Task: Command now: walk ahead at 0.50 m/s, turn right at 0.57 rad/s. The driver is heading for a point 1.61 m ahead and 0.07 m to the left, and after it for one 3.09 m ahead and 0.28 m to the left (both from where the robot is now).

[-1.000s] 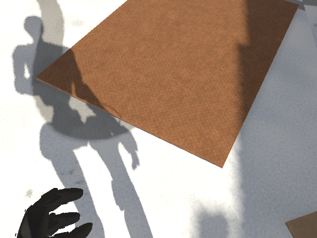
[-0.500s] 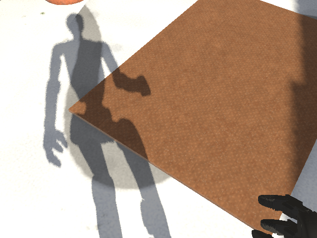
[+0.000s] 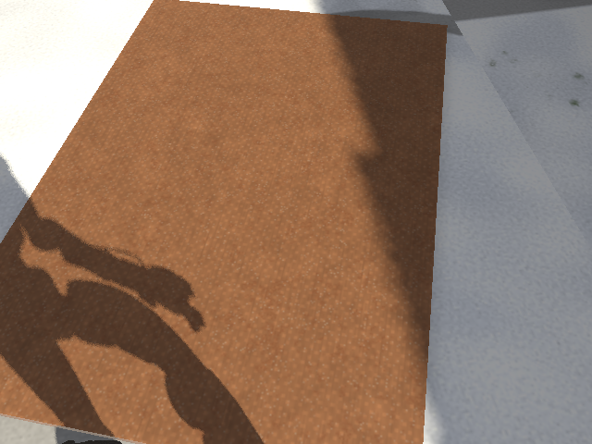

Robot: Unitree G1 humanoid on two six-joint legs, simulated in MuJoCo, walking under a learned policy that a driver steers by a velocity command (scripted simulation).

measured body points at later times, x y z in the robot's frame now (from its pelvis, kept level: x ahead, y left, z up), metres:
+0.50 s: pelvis +0.28 +0.01 +0.03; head +0.31 +0.01 +0.48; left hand +0.42 +0.26 -0.09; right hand +0.40 -0.28 -0.05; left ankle +0.39 +0.11 -0.70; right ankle +0.12 -0.07 -0.63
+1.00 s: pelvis +0.49 -0.09 +0.05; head +0.50 -0.11 +0.50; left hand +0.65 +0.14 -0.06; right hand +0.54 -0.39 -0.06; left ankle +0.55 +0.05 -0.62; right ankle +0.45 -0.17 -0.70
